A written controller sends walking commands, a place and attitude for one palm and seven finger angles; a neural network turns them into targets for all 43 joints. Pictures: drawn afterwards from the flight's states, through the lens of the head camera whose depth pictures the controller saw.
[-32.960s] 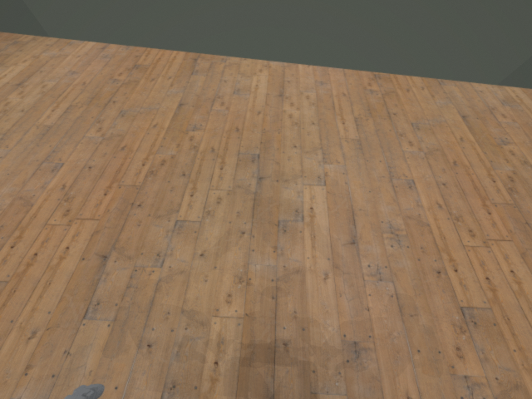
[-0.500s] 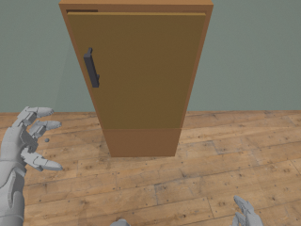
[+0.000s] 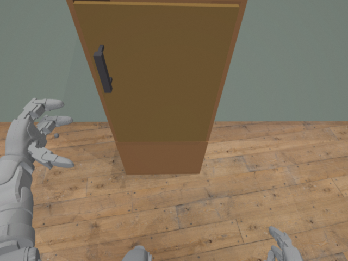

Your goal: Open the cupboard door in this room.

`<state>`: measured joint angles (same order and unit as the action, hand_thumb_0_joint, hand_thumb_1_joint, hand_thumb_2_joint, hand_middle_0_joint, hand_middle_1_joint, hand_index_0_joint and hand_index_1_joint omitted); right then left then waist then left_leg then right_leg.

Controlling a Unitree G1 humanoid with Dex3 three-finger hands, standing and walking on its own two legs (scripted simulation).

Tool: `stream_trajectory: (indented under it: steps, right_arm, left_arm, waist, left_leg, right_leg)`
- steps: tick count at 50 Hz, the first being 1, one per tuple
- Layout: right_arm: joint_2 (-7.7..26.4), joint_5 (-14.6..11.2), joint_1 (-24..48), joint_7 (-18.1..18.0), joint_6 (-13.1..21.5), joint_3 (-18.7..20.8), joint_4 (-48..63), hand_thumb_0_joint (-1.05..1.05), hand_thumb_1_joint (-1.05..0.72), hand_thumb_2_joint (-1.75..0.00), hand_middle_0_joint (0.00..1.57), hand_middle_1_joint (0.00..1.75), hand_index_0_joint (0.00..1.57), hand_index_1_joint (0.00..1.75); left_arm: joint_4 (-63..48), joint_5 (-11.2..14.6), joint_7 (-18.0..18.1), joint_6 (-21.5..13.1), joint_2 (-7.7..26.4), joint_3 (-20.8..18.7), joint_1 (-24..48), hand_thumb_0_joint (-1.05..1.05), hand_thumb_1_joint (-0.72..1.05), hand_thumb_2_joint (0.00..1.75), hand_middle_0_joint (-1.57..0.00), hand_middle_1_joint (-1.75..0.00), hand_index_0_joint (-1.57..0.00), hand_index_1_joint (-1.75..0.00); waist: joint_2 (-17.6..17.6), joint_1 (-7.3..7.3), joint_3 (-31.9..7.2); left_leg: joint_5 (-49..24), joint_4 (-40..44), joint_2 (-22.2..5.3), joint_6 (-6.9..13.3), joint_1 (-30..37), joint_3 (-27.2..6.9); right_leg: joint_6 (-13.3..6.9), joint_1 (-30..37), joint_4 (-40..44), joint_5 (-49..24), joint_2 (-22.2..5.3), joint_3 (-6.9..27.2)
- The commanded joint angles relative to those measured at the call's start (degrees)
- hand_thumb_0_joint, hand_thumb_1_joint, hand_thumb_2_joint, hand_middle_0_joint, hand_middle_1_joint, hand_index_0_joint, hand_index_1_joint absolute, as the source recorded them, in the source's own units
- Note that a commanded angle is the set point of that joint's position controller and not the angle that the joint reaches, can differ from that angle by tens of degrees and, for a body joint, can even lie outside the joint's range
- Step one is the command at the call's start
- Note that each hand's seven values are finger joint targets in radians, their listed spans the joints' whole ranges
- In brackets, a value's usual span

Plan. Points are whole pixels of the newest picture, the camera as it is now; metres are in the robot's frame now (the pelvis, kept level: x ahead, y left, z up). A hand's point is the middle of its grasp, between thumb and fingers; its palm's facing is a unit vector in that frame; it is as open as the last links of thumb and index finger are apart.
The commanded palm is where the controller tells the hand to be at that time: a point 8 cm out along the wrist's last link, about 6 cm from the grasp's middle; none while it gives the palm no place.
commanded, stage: move the hooked fingers beside the handle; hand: left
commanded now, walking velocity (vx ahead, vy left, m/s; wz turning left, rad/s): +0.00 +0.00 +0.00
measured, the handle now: (104, 69) +0.61 +0.24 +0.08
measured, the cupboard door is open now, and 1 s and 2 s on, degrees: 0 0 0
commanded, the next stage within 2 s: none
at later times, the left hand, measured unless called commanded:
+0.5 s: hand (67, 109) +0.43 +0.29 +0.09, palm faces +0.08 -1.00 +0.00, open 14.0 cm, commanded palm +0.41 +0.33 +0.09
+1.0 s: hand (73, 90) +0.50 +0.30 +0.09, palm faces +0.08 -1.00 +0.01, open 14.0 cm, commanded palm +0.49 +0.34 +0.08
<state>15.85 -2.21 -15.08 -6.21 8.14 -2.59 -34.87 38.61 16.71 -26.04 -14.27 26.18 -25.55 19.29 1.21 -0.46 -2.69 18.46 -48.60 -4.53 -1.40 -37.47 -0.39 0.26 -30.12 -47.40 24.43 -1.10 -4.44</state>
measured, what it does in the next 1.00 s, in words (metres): stands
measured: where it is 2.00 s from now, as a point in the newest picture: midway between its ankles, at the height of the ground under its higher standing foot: outside the picture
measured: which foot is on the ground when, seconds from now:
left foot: down 0.00-1.00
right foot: down 0.00-1.00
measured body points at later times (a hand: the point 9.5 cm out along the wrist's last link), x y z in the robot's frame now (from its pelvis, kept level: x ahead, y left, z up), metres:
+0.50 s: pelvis +0.01 +0.01 -0.01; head +0.08 +0.03 +0.43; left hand +0.42 +0.34 +0.09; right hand +0.07 -0.26 -0.11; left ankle +0.06 +0.13 -0.70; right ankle -0.01 -0.13 -0.70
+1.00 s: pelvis +0.01 +0.02 -0.02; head +0.13 +0.04 +0.41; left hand +0.49 +0.35 +0.09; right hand +0.01 -0.26 -0.12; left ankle +0.06 +0.13 -0.70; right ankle -0.01 -0.13 -0.70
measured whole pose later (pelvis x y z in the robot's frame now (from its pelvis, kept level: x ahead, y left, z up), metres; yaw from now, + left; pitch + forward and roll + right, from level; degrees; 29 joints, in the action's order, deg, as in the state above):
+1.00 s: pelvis +0.01 +0.02 -0.02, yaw -3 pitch +18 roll -4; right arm 16.7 -0.6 -22.6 -4.1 -2.7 -2.4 -35.7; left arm 70.8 6.4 -25.6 -17.7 43.5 -32.3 50.8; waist 0.5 -8.7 -4.4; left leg 21.9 -56.9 -6.2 -0.2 -53.7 0.0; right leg 1.4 -45.6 -52.9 25.7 0.4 -3.1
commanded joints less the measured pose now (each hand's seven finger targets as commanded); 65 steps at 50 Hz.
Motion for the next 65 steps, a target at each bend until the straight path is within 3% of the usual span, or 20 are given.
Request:
stream_trajectory:
  steps: [1,4,8,11,14,18,22,26,27,29,31,34,36,42,49,52,54,58,62,65]
  right_arm:
    - [8.5,-0.4,-1.6,0.0,1.5,3.9,7.3,0.00,-0.90,-0.90,0.20,0.30,0.20,0.30]
    - [9.1,-0.3,-3.1,0.1,0.8,4.2,6.9,0.00,-0.90,-0.90,0.20,0.30,0.20,0.30]
    - [9.2,-0.1,-4.8,0.4,-0.1,4.7,6.5,0.00,-0.90,-0.90,0.20,0.30,0.20,0.30]
    - [9.3,-0.1,-5.6,0.4,-0.9,4.8,5.8,0.00,-0.90,-0.90,0.20,0.30,0.20,0.30]
    - [9.8,0.0,-6.7,0.2,-1.7,4.9,4.9,0.00,-0.90,-0.90,0.20,0.30,0.20,0.30]
    - [10.0,0.3,-8.1,0.4,-2.7,5.1,4.5,0.00,-0.90,-0.90,0.20,0.30,0.20,0.30]
    - [10.1,0.6,-9.0,0.7,-3.8,4.8,4.0,0.00,-0.90,-0.90,0.20,0.30,0.20,0.30]
    - [10.1,0.7,-10.0,1.1,-4.9,5.0,4.0,0.00,-0.90,-0.90,0.20,0.30,0.20,0.30]
    - [10.3,0.8,-10.6,1.1,-5.2,5.0,3.8,0.00,-0.90,-0.90,0.20,0.30,0.20,0.30]
    - [10.5,0.7,-10.7,1.1,-5.8,4.8,3.7,0.00,-0.90,-0.90,0.20,0.30,0.20,0.30]
    - [10.9,0.7,-11.4,1.0,-6.3,4.8,3.4,0.00,-0.90,-0.90,0.20,0.30,0.20,0.30]
    - [11.1,1.0,-12.4,1.1,-6.9,4.9,3.2,0.00,-0.90,-0.90,0.20,0.30,0.20,0.30]
    - [11.0,1.1,-12.8,1.2,-7.3,4.9,2.9,0.00,-0.90,-0.90,0.20,0.30,0.20,0.30]
    - [11.4,1.5,-14.9,1.3,-8.5,4.8,2.2,0.00,-0.90,-0.90,0.20,0.30,0.20,0.30]
    - [11.9,1.5,-16.2,1.2,-10.0,4.2,2.2,0.00,-0.90,-0.90,0.20,0.30,0.20,0.30]
    - [12.1,1.7,-17.1,1.1,-10.3,4.1,2.2,0.00,-0.90,-0.90,0.20,0.30,0.20,0.30]
    - [12.0,1.9,-17.6,1.3,-10.6,4.0,2.0,0.00,-0.90,-0.90,0.20,0.30,0.20,0.30]
    - [12.4,1.7,-18.1,1.3,-11.3,3.5,2.3,0.00,-0.90,-0.90,0.20,0.30,0.20,0.30]
    - [12.4,2.1,-19.1,1.2,-11.7,3.2,2.3,0.00,-0.90,-0.90,0.20,0.30,0.20,0.30]
    - [12.5,2.0,-19.3,1.2,-11.8,2.7,2.1,0.00,-0.90,-0.90,0.20,0.30,0.20,0.30]
  left_arm:
    - [-8.5,0.7,-0.3,-3.7,18.3,-5.0,18.3,0.00,-0.50,0.30,-0.30,-1.20,-0.30,-1.20]
    - [-5.3,0.6,-0.3,-3.9,19.4,-5.4,21.3,0.00,-0.50,0.30,-0.30,-1.20,-0.30,-1.20]
    - [-6.0,-0.2,-0.4,-5.5,20.2,-5.2,24.9,0.00,-0.50,0.30,-0.30,-1.20,-0.30,-1.20]
    - [-3.1,-0.7,-0.4,-5.9,19.3,-3.9,27.2,0.00,-0.50,0.30,-0.30,-1.20,-0.30,-1.20]
    - [0.1,-1.3,-0.1,-6.1,21.3,-5.0,30.5,0.00,-0.50,0.30,-0.30,-1.20,-0.30,-1.20]
    - [1.9,-2.6,0.5,-7.0,24.2,-6.6,33.1,0.00,-0.50,0.30,-0.30,-1.20,-0.30,-1.20]
    - [6.9,-3.6,0.7,-7.7,24.9,-6.2,37.5,0.00,-0.50,0.30,-0.30,-1.20,-0.30,-1.20]
    - [9.3,-4.9,0.7,-7.8,25.3,-5.4,39.8,0.00,-0.50,0.30,-0.30,-1.20,-0.30,-1.20]
    - [10.6,-4.6,0.6,-7.9,26.3,-6.5,40.3,0.00,-0.50,0.30,-0.30,-1.20,-0.30,-1.20]
    - [12.2,-5.4,0.4,-7.8,27.3,-5.9,43.1,0.00,-0.50,0.30,-0.30,-1.20,-0.30,-1.20]
    - [14.4,-6.0,0.4,-7.5,29.5,-6.8,44.6,0.00,-0.50,0.30,-0.30,-1.20,-0.30,-1.20]
    - [14.9,-6.6,0.4,-8.4,31.9,-8.1,46.7,0.00,-0.50,0.30,-0.30,-1.20,-0.30,-1.20]
    - [14.5,-7.2,0.3,-8.6,31.1,-6.6,49.6,0.00,-0.50,0.30,-0.30,-1.20,-0.30,-1.20]
    - [16.8,-7.7,0.0,-7.9,32.5,-6.8,52.3,0.00,-0.50,0.30,-0.30,-1.20,-0.30,-1.20]
    - [21.9,-9.8,0.6,-6.5,38.8,-8.9,55.8,0.00,-0.50,0.30,-0.30,-1.20,-0.30,-1.20]
    - [21.0,-10.3,0.7,-7.1,39.7,-8.9,58.5,0.00,-0.50,0.30,-0.30,-1.20,-0.30,-1.20]
    - [21.1,-10.7,0.2,-7.2,40.5,-9.0,58.9,0.00,-0.50,0.30,-0.30,-1.20,-0.30,-1.20]
    - [25.3,-11.0,-0.5,-5.5,42.8,-9.8,58.9,0.00,-0.50,0.30,-0.30,-1.20,-0.30,-1.20]
    - [23.9,-12.0,-0.3,-5.3,43.8,-9.1,63.0,0.00,-0.50,0.30,-0.30,-1.20,-0.30,-1.20]
    - [27.1,-12.5,-0.5,-4.6,43.4,-7.7,64.5,0.00,-0.50,0.30,-0.30,-1.20,-0.30,-1.20]
  waist:
    - [4.8,-0.34,-16.0]
    - [2.0,-1.21,-16.0]
    - [4.9,-1.51,-20.2]
    - [4.7,-2.43,-18.7]
    - [3.2,-2.85,-19.0]
    - [5.7,-2.64,-22.4]
    - [4.2,-3.58,-20.4]
    - [6.4,-4.26,-22.4]
    - [4.4,-4.33,-22.6]
    - [5.9,-5.07,-21.9]
    - [4.3,-5.64,-21.2]
    - [7.0,-5.49,-24.7]
    - [8.1,-6.53,-24.9]
    - [9.6,-7.14,-27.0]
    - [8.8,-8.54,-25.0]
    - [9.3,-9.15,-27.4]
    - [12.9,-8.79,-29.6]
    - [9.9,-9.62,-27.6]
    - [13.0,-10.30,-28.6]
    - [11.4,-11.89,-27.2]
  left_leg:
    - [-6.7,6.0,4.2,2.7,12.7,0.3]
    - [-6.2,5.5,4.0,3.0,11.2,0.4]
    - [-9.1,4.6,4.0,3.0,13.4,0.2]
    - [-7.7,4.4,3.8,3.0,12.8,0.1]
    - [-6.9,4.3,3.6,3.2,12.0,-0.4]
    - [-9.3,3.3,3.4,3.1,13.2,-0.4]
    - [-7.9,2.6,3.3,3.2,11.0,-0.7]
    - [-9.8,1.7,3.0,3.1,12.1,-0.6]
    - [-10.3,1.3,3.0,3.2,11.3,-0.8]
    - [-9.4,1.1,2.9,3.2,10.2,-0.6]
    - [-8.3,0.7,2.7,3.3,8.6,-0.8]
    - [-10.3,-0.5,2.6,3.2,10.0,-0.9]
    - [-11.2,-0.9,2.4,3.1,11.1,-1.3]
    - [-13.5,-1.8,2.0,3.1,12.8,-2.1]
    - [-12.1,-2.9,1.8,3.4,8.0,-1.7]
    - [-14.1,-3.7,1.6,3.4,9.5,-2.1]
    - [-15.7,-4.1,1.4,3.0,11.5,-2.3]
    - [-15.5,-4.8,1.3,3.5,8.1,-2.1]
    - [-16.2,-5.4,1.0,3.4,9.5,-2.6]
    - [-14.3,-6.1,0.8,3.5,7.7,-2.8]
  right_leg:
    - [-1.0,-0.7,7.6,-11.9,3.0,2.5]
    - [-0.7,-1.4,7.5,-11.6,3.2,2.6]
    - [-1.0,-1.8,6.1,-14.1,3.6,2.3]
    - [-0.9,-4.1,6.1,-12.6,3.6,2.1]
    - [-0.9,-4.9,5.9,-11.5,3.7,2.1]
    - [-1.1,-5.3,4.8,-13.0,3.8,2.1]
    - [-1.1,-6.9,4.4,-11.7,4.1,1.8]
    - [-1.0,-8.5,3.6,-13.2,4.1,1.8]
    - [-1.1,-8.1,3.3,-13.7,4.3,1.7]
    - [-0.8,-9.2,3.2,-13.1,4.2,2.0]
    - [-0.7,-10.0,3.2,-12.0,4.2,2.0]
    - [-0.8,-10.5,2.2,-13.1,4.3,2.2]
    - [-0.8,-12.3,1.9,-13.0,4.4,2.0]
    - [-1.0,-14.4,1.4,-13.4,4.7,1.6]
    - [-0.5,-15.1,1.3,-13.2,4.8,2.0]
    - [-0.6,-15.4,0.7,-14.1,5.0,1.9]
    - [-0.7,-16.5,0.4,-14.4,5.0,1.7]
    - [-0.4,-16.4,0.5,-15.1,5.2,1.7]
    - [-0.6,-18.5,0.1,-14.1,5.3,1.5]
    - [-0.2,-20.5,0.2,-12.4,5.3,1.4]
